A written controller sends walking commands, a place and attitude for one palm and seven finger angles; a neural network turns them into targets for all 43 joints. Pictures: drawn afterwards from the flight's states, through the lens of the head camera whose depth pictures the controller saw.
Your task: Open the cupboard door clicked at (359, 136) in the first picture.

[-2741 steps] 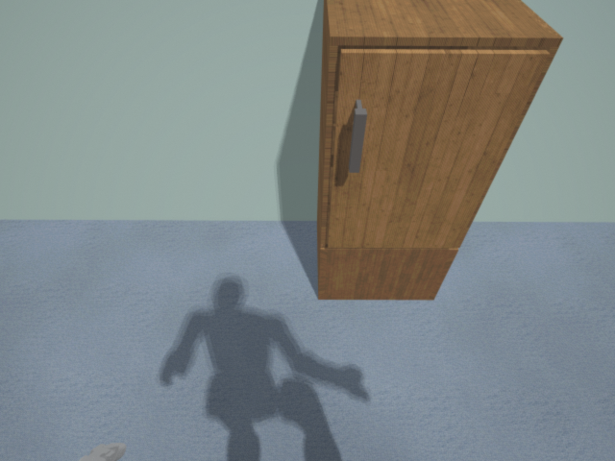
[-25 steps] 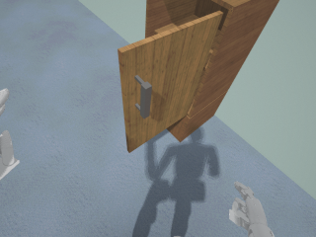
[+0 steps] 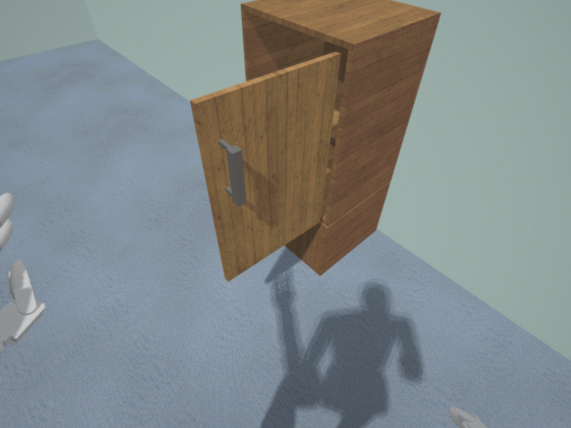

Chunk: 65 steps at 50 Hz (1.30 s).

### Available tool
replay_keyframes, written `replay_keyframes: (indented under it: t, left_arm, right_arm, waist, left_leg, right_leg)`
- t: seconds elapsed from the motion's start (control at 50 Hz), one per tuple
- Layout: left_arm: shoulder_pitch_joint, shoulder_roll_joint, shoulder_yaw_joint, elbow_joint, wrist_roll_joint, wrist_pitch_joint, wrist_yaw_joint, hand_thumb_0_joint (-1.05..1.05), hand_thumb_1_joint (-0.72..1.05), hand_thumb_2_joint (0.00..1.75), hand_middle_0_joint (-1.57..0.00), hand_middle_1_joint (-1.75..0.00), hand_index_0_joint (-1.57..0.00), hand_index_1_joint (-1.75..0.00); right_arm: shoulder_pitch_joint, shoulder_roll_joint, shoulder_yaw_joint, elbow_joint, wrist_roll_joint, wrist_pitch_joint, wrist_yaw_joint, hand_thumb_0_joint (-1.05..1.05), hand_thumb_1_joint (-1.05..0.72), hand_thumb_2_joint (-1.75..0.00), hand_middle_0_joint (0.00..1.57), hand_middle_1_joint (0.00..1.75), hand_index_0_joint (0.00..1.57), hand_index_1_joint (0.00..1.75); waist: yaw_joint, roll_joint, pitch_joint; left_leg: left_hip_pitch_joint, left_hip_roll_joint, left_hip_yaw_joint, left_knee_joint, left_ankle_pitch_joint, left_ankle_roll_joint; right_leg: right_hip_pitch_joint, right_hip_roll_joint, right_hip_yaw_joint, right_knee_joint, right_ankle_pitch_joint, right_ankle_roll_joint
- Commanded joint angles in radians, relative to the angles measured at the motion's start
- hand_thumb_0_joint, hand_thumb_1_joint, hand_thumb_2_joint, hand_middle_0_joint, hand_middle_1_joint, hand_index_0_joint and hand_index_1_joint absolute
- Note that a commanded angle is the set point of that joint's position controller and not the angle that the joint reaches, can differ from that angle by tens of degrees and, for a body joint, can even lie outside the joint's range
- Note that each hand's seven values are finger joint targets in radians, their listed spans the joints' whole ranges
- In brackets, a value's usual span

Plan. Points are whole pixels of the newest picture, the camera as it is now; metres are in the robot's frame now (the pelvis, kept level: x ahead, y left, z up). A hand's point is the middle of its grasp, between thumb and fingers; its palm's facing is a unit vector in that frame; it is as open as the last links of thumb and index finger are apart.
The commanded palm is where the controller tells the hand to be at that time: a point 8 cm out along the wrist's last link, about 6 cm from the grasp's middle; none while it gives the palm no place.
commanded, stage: stop stepping back and stand still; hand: left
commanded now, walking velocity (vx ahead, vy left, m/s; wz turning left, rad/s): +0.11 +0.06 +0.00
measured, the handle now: (231, 173) +0.64 +0.14 -0.01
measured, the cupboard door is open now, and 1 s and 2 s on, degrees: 88 88 88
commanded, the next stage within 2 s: let the arm hang, fingers relaxed in 0.62 s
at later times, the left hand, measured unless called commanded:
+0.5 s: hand (0, 339) +0.17 +0.29 +0.15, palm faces +0.43 -0.79 -0.44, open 7.4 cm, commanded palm +0.11 +0.32 +0.17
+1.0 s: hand out of the picture +0.02 +0.21 -0.17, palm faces -0.05 -0.98 -0.19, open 7.4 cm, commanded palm none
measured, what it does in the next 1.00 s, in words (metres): steps on the spot: left foot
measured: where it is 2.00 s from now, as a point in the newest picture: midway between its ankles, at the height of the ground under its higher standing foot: outside the picture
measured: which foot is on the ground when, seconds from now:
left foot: up 0.00-0.06, down 0.08-1.00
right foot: down 0.00-1.00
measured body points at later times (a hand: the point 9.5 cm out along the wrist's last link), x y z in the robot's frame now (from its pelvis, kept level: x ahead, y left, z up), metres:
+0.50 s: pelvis -0.03 +0.02 -0.01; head -0.03 +0.03 +0.44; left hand +0.15 +0.33 +0.18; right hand +0.13 -0.19 -0.09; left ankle -0.02 +0.13 -0.74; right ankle -0.02 -0.08 -0.74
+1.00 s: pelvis -0.05 +0.03 -0.01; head -0.03 +0.03 +0.44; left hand +0.02 +0.26 -0.15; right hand +0.04 -0.23 -0.15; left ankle -0.02 +0.13 -0.74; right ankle -0.02 -0.08 -0.74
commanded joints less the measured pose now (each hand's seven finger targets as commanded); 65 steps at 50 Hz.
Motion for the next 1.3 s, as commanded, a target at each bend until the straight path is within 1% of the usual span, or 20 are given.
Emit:
replay_keyframes:
  t: [0.0, 0.06, 0.1, 0.14, 0.24, 0.28, 0.36, 0.54, 0.68, 0.7, 0.72, 0.74, 0.76, 0.82, 0.84, 0.9, 1.0, 1.02, 1.18, 1.28]
  left_arm:
    - [-0.036, 0.202, 0.142, -0.200, -0.004, -0.067, 0.027, 0.00, 0.90, 0.90, -0.20, -0.30, -0.20, -0.30]
    - [-0.027, 0.212, 0.156, -0.257, -0.007, -0.083, 0.023, 0.00, 0.90, 0.90, -0.20, -0.30, -0.20, -0.30]
    - [0.007, 0.196, 0.155, -0.231, -0.002, -0.080, 0.022, 0.00, 0.90, 0.90, -0.20, -0.30, -0.20, -0.30]
    - [-0.038, 0.201, 0.156, -0.233, 0.002, -0.084, 0.025, 0.00, 0.90, 0.90, -0.20, -0.30, -0.20, -0.30]
    - [-0.050, 0.182, 0.141, -0.197, -0.005, -0.081, 0.019, 0.00, 0.90, 0.90, -0.20, -0.30, -0.20, -0.30]
    - [-0.068, 0.173, 0.127, -0.199, -0.006, -0.077, 0.014, 0.00, 0.90, 0.90, -0.20, -0.30, -0.20, -0.30]
    - [-0.080, 0.186, 0.138, -0.180, -0.006, -0.069, 0.010, 0.00, 0.90, 0.90, -0.20, -0.30, -0.20, -0.30]
    - [-0.056, 0.173, 0.132, -0.229, -0.007, -0.060, 0.006, 0.00, 0.90, 0.90, -0.20, -0.30, -0.20, -0.30]
    - [-0.004, 0.171, 0.139, -0.220, -0.014, -0.056, 0.007, 0.00, 0.90, 0.90, -0.20, -0.30, -0.20, -0.30]
    - [-0.105, -0.004, -0.299, 0.565, 0.065, 0.094, -0.135, 0.00, 0.90, 0.90, -0.20, -0.30, -0.20, -0.30]
    - [-0.106, -0.029, -0.271, 0.599, 0.056, 0.178, -0.155, 0.00, 0.90, 0.90, -0.20, -0.30, -0.20, -0.30]
    - [-0.131, -0.058, -0.288, 0.633, 0.053, 0.194, -0.157, 0.00, 0.90, 0.90, -0.20, -0.30, -0.20, -0.30]
    - [-0.165, -0.050, -0.294, 0.678, 0.058, 0.196, -0.158, 0.00, 0.90, 0.90, -0.20, -0.30, -0.20, -0.30]
    - [-0.243, -0.004, -0.304, 0.860, 0.066, 0.196, -0.159, 0.00, 0.90, 0.90, -0.20, -0.30, -0.20, -0.30]
    - [-0.273, 0.008, -0.310, 0.931, 0.065, 0.196, -0.158, 0.00, 0.90, 0.90, -0.20, -0.30, -0.20, -0.30]
    - [-0.325, -0.003, -0.345, 1.122, 0.055, 0.207, -0.150, 0.00, 0.90, 0.90, -0.20, -0.30, -0.20, -0.30]
    - [-0.292, -0.041, -0.369, 1.356, 0.042, 0.201, -0.144, 0.00, 0.90, 0.90, -0.20, -0.30, -0.20, -0.30]
    - [-0.276, -0.060, -0.359, 1.385, 0.043, 0.200, -0.143, 0.00, 0.90, 0.90, -0.20, -0.30, -0.20, -0.30]
    - [-0.247, -0.080, -0.370, 1.523, 0.037, 0.198, -0.139, 0.00, 0.90, 0.90, -0.20, -0.30, -0.20, -0.30]
    - [-0.226, -0.100, -0.370, 1.549, 0.036, 0.202, -0.133, 0.00, 0.90, 0.90, -0.20, -0.30, -0.20, -0.30]
  right_arm:
    - [-0.149, -0.082, -0.033, -0.189, 0.004, -0.073, -0.004, 0.00, -0.90, -0.90, 0.20, 0.30, 0.20, 0.30]
    - [-0.145, -0.112, -0.050, -0.213, 0.013, -0.078, -0.003, 0.00, -0.90, -0.90, 0.20, 0.30, 0.20, 0.30]
    - [-0.143, -0.094, -0.031, -0.202, 0.006, -0.073, -0.002, 0.00, -0.90, -0.90, 0.20, 0.30, 0.20, 0.30]
    - [-0.152, -0.096, -0.029, -0.197, 0.004, -0.080, -0.006, 0.00, -0.90, -0.90, 0.20, 0.30, 0.20, 0.30]
    - [-0.149, -0.087, -0.025, -0.194, 0.004, -0.091, -0.005, 0.00, -0.90, -0.90, 0.20, 0.30, 0.20, 0.30]
    - [-0.153, -0.085, -0.019, -0.194, 0.003, -0.091, -0.002, 0.00, -0.90, -0.90, 0.20, 0.30, 0.20, 0.30]
    - [-0.166, -0.079, -0.010, -0.195, 0.000, -0.088, -0.003, 0.00, -0.90, -0.90, 0.20, 0.30, 0.20, 0.30]
    - [-0.167, -0.068, -0.007, -0.213, 0.002, -0.081, 0.001, 0.00, -0.90, -0.90, 0.20, 0.30, 0.20, 0.30]
    - [-0.171, -0.071, -0.013, -0.226, 0.004, -0.073, -0.003, 0.00, -0.90, -0.90, 0.20, 0.30, 0.20, 0.30]
    - [-0.232, -0.243, -0.063, 0.025, 0.021, -0.111, 0.085, 0.00, -0.90, -0.90, 0.20, 0.30, 0.20, 0.30]
    - [-0.145, -0.187, -0.060, 0.029, 0.016, -0.036, 0.089, 0.00, -0.90, -0.90, 0.20, 0.30, 0.20, 0.30]
    - [-0.132, -0.166, -0.045, 0.034, 0.003, -0.010, 0.087, 0.00, -0.90, -0.90, 0.20, 0.30, 0.20, 0.30]
    - [-0.140, -0.164, -0.037, 0.028, -0.002, 0.008, 0.084, 0.00, -0.90, -0.90, 0.20, 0.30, 0.20, 0.30]
    - [-0.162, -0.190, -0.028, 0.064, -0.019, 0.033, 0.080, 0.00, -0.90, -0.90, 0.20, 0.30, 0.20, 0.30]
    - [-0.164, -0.193, -0.029, 0.088, -0.020, 0.042, 0.080, 0.00, -0.90, -0.90, 0.20, 0.30, 0.20, 0.30]
    - [-0.161, -0.148, -0.006, 0.154, -0.023, 0.071, 0.079, 0.00, -0.90, -0.90, 0.20, 0.30, 0.20, 0.30]
    - [-0.112, -0.086, 0.011, 0.269, -0.016, 0.088, 0.066, 0.00, -0.90, -0.90, 0.20, 0.30, 0.20, 0.30]
    - [-0.101, -0.078, 0.006, 0.285, -0.020, 0.091, 0.062, 0.00, -0.90, -0.90, 0.20, 0.30, 0.20, 0.30]
    - [0.005, -0.047, -0.002, 0.384, -0.012, 0.099, 0.051, 0.00, -0.90, -0.90, 0.20, 0.30, 0.20, 0.30]
    - [0.040, -0.025, -0.002, 0.411, -0.014, 0.100, 0.048, 0.00, -0.90, -0.90, 0.20, 0.30, 0.20, 0.30]
  waist:
    - [0.012, -0.038, 0.043]
    - [0.017, 0.071, -0.020]
    - [0.011, 0.158, 0.007]
    - [0.009, 0.123, 0.034]
    - [0.008, 0.051, 0.036]
    - [0.006, 0.053, 0.050]
    - [0.014, 0.068, 0.059]
    - [0.020, 0.100, -0.039]
    - [0.021, 0.085, -0.033]
    - [-0.021, 0.104, 0.075]
    - [-0.002, 0.115, -0.004]
    - [0.004, 0.112, -0.021]
    - [0.015, 0.043, -0.014]
    - [0.031, -0.128, -0.007]
    - [0.027, -0.136, -0.007]
    - [0.018, 0.017, 0.039]
    - [0.017, 0.104, 0.042]
    - [0.020, 0.164, 0.044]
    - [0.012, 0.041, 0.097]
    - [0.015, 0.029, 0.120]
  left_leg:
    - [0.068, 0.013, 0.001, -0.258, 0.030, 0.035]
    - [0.133, 0.102, -0.101, -0.259, 0.206, 0.062]
    - [0.084, 0.104, -0.116, -0.294, 0.156, 0.065]
    - [0.028, 0.117, -0.137, -0.293, 0.097, 0.068]
    - [0.022, 0.079, -0.090, -0.243, 0.040, 0.046]
    - [0.026, 0.070, -0.083, -0.238, 0.033, 0.036]
    - [0.041, 0.084, -0.096, -0.286, 0.063, 0.031]
    - [0.098, 0.081, -0.079, -0.292, 0.267, 0.010]
    - [0.092, 0.074, -0.076, -0.300, 0.273, -0.002]
    - [0.010, 0.103, -0.106, -0.155, 0.388, 0.017]
    - [0.066, 0.114, -0.101, -0.192, 0.419, 0.009]
    - [0.022, 0.143, -0.146, -0.222, 0.338, 0.037]
    - [-0.005, 0.155, -0.177, -0.243, 0.324, 0.057]
    - [-0.007, 0.122, -0.176, -0.236, 0.262, 0.060]
    - [0.025, 0.102, -0.164, -0.229, 0.252, 0.052]
    - [0.063, 0.081, -0.140, -0.274, 0.193, 0.034]
    - [0.102, 0.070, -0.118, -0.313, 0.097, 0.018]
    - [0.102, 0.072, -0.114, -0.317, 0.070, 0.019]
    - [0.109, 0.080, -0.117, -0.324, 0.067, 0.026]
    - [0.104, 0.082, -0.116, -0.332, 0.061, 0.030]
  right_leg:
    - [0.001, -0.210, 0.234, -0.130, -0.039, -0.017]
    - [0.035, -0.100, 0.154, -0.005, 0.134, 0.049]
    - [0.015, -0.063, 0.108, 0.028, 0.083, 0.039]
    - [0.018, -0.047, 0.096, 0.039, 0.065, 0.040]
    - [0.000, -0.069, 0.157, -0.013, 0.042, 0.021]
    - [-0.023, -0.078, 0.171, -0.034, 0.020, 0.016]
    - [-0.027, -0.050, 0.131, -0.031, 0.064, 0.034]
    - [0.079, -0.041, 0.090, -0.020, 0.275, 0.050]
    - [0.087, -0.045, 0.082, -0.049, 0.282, 0.054]
    - [-0.086, -0.117, 0.027, 0.078, 0.313, 0.035]
    - [-0.095, -0.107, 0.069, 0.058, 0.221, 0.029]
    - [-0.099, -0.082, 0.039, 0.097, 0.068, 0.032]
    - [-0.077, -0.064, 0.040, 0.114, 0.033, 0.032]
    - [-0.026, -0.089, 0.074, 0.050, 0.084, 0.018]
    - [-0.038, -0.104, 0.096, 0.026, 0.095, 0.007]
    - [-0.054, -0.115, 0.120, -0.023, 0.055, 0.004]
    - [-0.026, -0.115, 0.128, -0.102, 0.004, 0.008]
    - [-0.026, -0.117, 0.122, -0.114, -0.007, 0.003]
    - [-0.044, -0.118, 0.099, -0.154, -0.043, 0.001]
    - [-0.059, -0.115, 0.095, -0.149, -0.064, 0.002]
